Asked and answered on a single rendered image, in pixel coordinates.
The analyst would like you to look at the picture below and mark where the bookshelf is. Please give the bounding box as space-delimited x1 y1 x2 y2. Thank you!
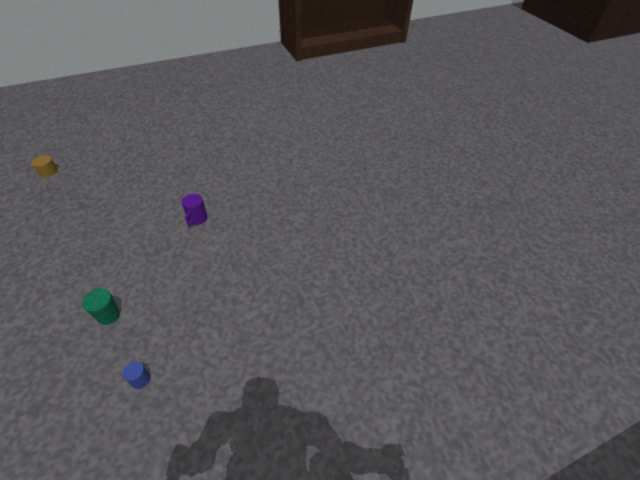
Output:
279 0 413 61

